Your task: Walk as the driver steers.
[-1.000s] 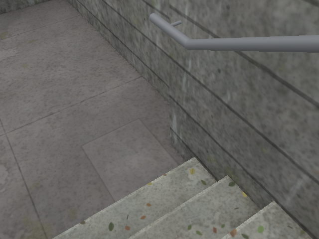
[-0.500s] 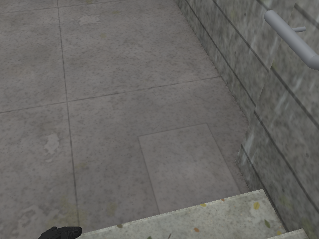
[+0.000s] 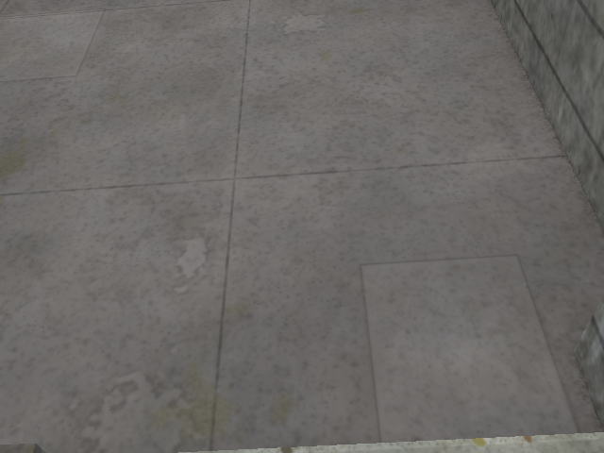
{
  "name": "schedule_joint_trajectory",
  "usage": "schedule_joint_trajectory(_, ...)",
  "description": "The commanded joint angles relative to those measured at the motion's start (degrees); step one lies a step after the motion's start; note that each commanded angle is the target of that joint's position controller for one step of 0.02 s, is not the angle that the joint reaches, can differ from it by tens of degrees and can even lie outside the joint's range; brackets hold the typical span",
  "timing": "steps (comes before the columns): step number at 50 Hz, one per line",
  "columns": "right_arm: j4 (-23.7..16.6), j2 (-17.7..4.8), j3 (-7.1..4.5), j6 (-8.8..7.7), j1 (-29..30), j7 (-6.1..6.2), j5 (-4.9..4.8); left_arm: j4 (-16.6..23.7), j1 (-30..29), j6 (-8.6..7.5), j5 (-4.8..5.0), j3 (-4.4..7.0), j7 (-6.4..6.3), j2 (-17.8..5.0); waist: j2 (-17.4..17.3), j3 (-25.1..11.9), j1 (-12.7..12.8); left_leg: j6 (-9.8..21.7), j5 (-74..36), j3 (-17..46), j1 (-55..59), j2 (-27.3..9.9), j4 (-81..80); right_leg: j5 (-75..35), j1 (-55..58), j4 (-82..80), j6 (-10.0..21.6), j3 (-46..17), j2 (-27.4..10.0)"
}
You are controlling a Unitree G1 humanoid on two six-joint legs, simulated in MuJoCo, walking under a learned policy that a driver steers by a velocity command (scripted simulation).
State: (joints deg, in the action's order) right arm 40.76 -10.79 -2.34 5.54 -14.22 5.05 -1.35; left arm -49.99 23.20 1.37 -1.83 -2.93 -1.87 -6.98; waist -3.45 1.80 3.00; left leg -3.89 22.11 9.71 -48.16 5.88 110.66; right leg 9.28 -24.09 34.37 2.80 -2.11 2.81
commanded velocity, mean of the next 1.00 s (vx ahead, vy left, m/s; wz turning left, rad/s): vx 0.01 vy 0.00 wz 0.03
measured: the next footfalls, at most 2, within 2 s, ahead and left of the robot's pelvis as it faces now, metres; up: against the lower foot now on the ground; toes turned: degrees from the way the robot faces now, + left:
left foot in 0.28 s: -0.05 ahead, +0.17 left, +0.16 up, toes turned -3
right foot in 0.78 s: +0.13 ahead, -0.05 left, +0.00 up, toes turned +1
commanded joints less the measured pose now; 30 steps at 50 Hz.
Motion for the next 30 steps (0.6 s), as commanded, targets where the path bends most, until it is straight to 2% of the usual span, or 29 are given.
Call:
schedule_joint_trajectory(1, -4.1, 0.3, 0.75, -0.84, -2.4, 0.04, 0.36, 3.4, 2.5, -0.26, 0.23, 1.06, -1.4, -7.4, 9.1, -5.3, -1.5, -1.2, -1.2, 1.4, -5.3, 0.2, 5.0, 1.5, 9.4, -12.4, 10.9, -20.3, -14.1)
schedule_joint_trajectory(5, -6.3, -0.2, 1.39, -0.82, 0.7, -0.43, 0.24, 4.7, 2.9, 0.29, 0.4, 1.11, -2.21, -8.3, 9.0, -3.8, -0.9, -2.6, -0.6, 1.2, -4.4, -0.6, 5.5, 0.2, 10.1, -12.8, 12.1, -21.2, -14.9)
schedule_joint_trajectory(9, -8.1, -1.4, 1.65, -1.21, 3.3, -0.7, 0.22, 6.0, 3.2, 0.42, 0.44, 1.85, -3.41, -10.1, 10.5, -3.4, 0.4, -3.6, 2.3, 0.1, -2.2, -2.7, 3.2, -2.7, 11.4, -13.7, 13.2, -22.5, -16.7)
schedule_joint_trajectory(10, -9.5, -0.5, 2.28, -1.22, 4.0, -0.77, 0.48, 7.7, -0.4, 0.94, 0.3, 2.4, -2.88, -12.2, 10.2, -3.8, -1.4, -2.9, 9.0, -4.9, 3.5, -3.3, -3.7, -4.3, 8.2, -17.1, 13.2, -20.6, -15.9)
schedule_joint_trajectory(11, -10.0, -0.4, 2.79, -1.41, 3.7, -1.15, 0.85, 9.0, -3.6, 1.32, 0.57, 3.2, -2.67, -14.0, 11.7, -4.3, -2.6, -2.0, 11.7, -7.8, 9.0, -4.7, -11.3, -4.3, 6.1, -18.6, 12.0, -18.3, -15.0)
schedule_joint_trajectory(12, -9.3, -0.4, 3.13, -1.61, 1.8, -1.67, 1.0, 10.1, -6.3, 1.68, 1.16, 3.99, -2.37, -15.0, 14.1, -5.5, -3.9, -0.7, 14.2, -10.7, 16.0, -5.7, -20.8, -3.8, 4.1, -19.8, 10.3, -14.7, -13.4)
schedule_joint_trajectory(13, -9.0, 0.8, 3.88, -1.61, -0.6, -2.77, 1.11, 9.8, -5.3, 2.11, 2.8, 5.54, -1.51, -18.2, 21.8, -4.7, -3.8, 2.8, 29.5, -13.4, 24.9, -3.7, -27.1, -3.7, 0.5, -24.3, 9.9, -12.6, -13.7)
schedule_joint_trajectory(14, -7.5, -1.6, 3.06, -1.46, -3.6, -3.46, 1.22, 9.6, -4.1, 2.27, 4.69, 6.46, -0.91, -18.3, 21.0, -1.7, -4.3, 6.7, 29.6, -13.3, 29.4, -1.8, -36.3, -0.5, -3.3, -23.9, 9.0, -12.0, -12.9)
schedule_joint_trajectory(15, -4.8, -5.8, 1.44, -1.95, -8.7, -4.07, 1.62, 9.4, -1.3, 1.65, 5.76, 6.33, -0.32, -14.5, 5.8, 4.8, -5.1, 11.7, 14.5, -3.9, 26.6, -2.6, -50.9, 11.3, -8.8, -11.7, 5.7, -5.8, -6.8)
schedule_joint_trajectory(16, -1.9, -15.2, -1.16, -3.53, -18.8, -3.52, 1.43, 14.6, -9.6, -0.57, 5.08, 6.85, 0.53, -12.9, -21.4, 11.4, -10.6, 19.3, 0.1, 30.0, 28.7, -14.0, -75.3, 32.3, -30.0, 6.0, 2.5, -2.9, 1.6)
schedule_joint_trajectory(17, -1.9, -18.5, -2.36, -7.37, -20.9, -1.89, 2.91, 23.0, -32.7, -4.14, 7.04, 7.03, 1.71, -12.7, -21.9, 20.3, -18.1, 20.7, 2.0, 47.6, 29.7, -18.3, -91.2, 36.3, -50.5, 15.5, 1.7, -17.3, 6.1)
schedule_joint_trajectory(18, -2.3, -15.2, -1.78, -9.42, -17.2, -0.84, 4.31, 23.3, -36.6, -5.96, 7.13, 7.04, 2.13, -10.2, -14.7, 20.1, -15.7, 20.5, 5.5, 49.0, 29.8, -17.5, -87.6, 29.2, -57.5, 18.5, 2.6, -26.5, 7.2)
schedule_joint_trajectory(19, -3.4, -13.0, -1.64, -9.2, -10.7, -0.12, 3.65, 19.4, -28.6, -5.87, 5.92, 6.55, 1.97, -8.4, -12.3, 13.6, -9.2, 18.6, -0.7, 41.4, 31.6, -17.2, -78.4, 20.8, -53.9, 19.5, 1.8, -26.8, 8.0)
schedule_joint_trajectory(20, -4.3, -10.7, -1.33, -7.47, -4.9, 0.05, 3.05, 15.3, -19.9, -4.5, 3.26, 7.05, 1.55, -9.9, -10.1, 6.0, -4.3, 15.9, -3.3, 31.9, 29.7, -16.6, -70.0, 10.4, -44.9, 23.5, 0.4, -24.0, 7.4)
schedule_joint_trajectory(21, -4.8, -9.2, -0.72, -5.46, 0.0, -0.41, 3.39, 11.7, -11.5, -2.16, 1.62, 7.86, 1.36, -11.8, -5.2, -0.2, 0.5, 14.1, -2.5, 21.9, 20.0, -13.9, -65.7, -1.1, -29.1, 30.4, -0.7, -17.6, 8.0)
schedule_joint_trajectory(22, -5.6, -7.6, 0.42, -4.11, 4.1, -1.4, 3.35, 9.7, -6.6, 0.41, 1.56, 7.84, 1.43, -11.5, -1.0, -4.6, 4.0, 14.3, 1.6, 15.5, 8.8, -12.2, -66.9, -9.1, -14.4, 39.7, -3.0, -10.9, 8.8)
schedule_joint_trajectory(23, -7.2, -6.9, 1.61, -3.62, 7.2, -2.16, 2.87, 10.2, -6.8, 2.17, 2.38, 7.33, 1.41, -11.1, 1.2, -5.4, 4.8, 15.9, 1.6, 13.8, 3.8, -13.1, -70.3, -11.9, -8.5, 48.3, -5.4, -8.0, 8.7)
schedule_joint_trajectory(24, -7.7, -6.3, 2.53, -3.28, 8.3, -2.26, 1.72, 12.1, -8.9, 3.27, 2.63, 6.56, 1.11, -10.3, 2.6, -4.3, 4.5, 15.5, -1.4, 13.2, 5.2, -13.3, -71.7, -11.1, -10.5, 51.9, -6.7, -7.6, 8.0)
schedule_joint_trajectory(25, -7.9, -5.8, 2.92, -3.37, 7.5, -1.98, 0.46, 14.4, -11.9, 3.84, 2.25, 5.77, 0.67, -10.0, 3.6, -1.2, 2.6, 14.7, -1.0, 13.2, 10.0, -12.9, -70.8, -9.5, -17.6, 50.8, -6.9, -9.3, 7.5)
schedule_joint_trajectory(26, -7.4, -6.7, 2.58, -3.64, 4.3, -1.47, -0.19, 17.0, -15.9, 3.67, 1.7, 4.99, 0.65, -9.8, 4.6, 0.8, 0.4, 13.6, 0.5, 11.9, 16.9, -11.8, -69.5, -9.5, -23.3, 42.4, -6.8, -10.5, 6.1)
schedule_joint_trajectory(27, -6.0, -7.9, 1.82, -3.84, -1.0, -0.83, -0.06, 18.8, -19.6, 3.08, 1.31, 4.51, 1.15, -9.5, 4.8, 0.6, -2.6, 13.1, 2.0, 10.6, 24.9, -10.8, -67.6, -11.2, -26.8, 31.8, -6.9, -10.5, 5.3)
schedule_joint_trajectory(28, -4.3, -8.9, 1.09, -4.04, -6.7, -0.25, 0.39, 19.8, -23.2, 2.25, 1.26, 4.44, 1.99, -9.8, 4.5, -1.0, -5.9, 13.1, 2.8, 9.2, 32.7, -10.2, -65.6, -14.9, -28.4, 21.5, -7.5, -9.7, 4.9)
schedule_joint_trajectory(30, -1.4, -10.3, -0.05, -4.46, -13.4, 0.69, 0.5, 21.1, -29.3, 0.35, 1.37, 4.42, 4.26, -9.6, 1.3, -3.0, -10.2, 12.9, 5.2, 8.3, 40.6, -10.2, -65.6, -23.4, -26.4, 3.3, -7.3, -7.4, 2.7)
Over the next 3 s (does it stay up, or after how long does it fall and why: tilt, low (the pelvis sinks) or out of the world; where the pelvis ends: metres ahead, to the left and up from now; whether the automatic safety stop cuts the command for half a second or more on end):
stays up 1.02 0.08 -0.31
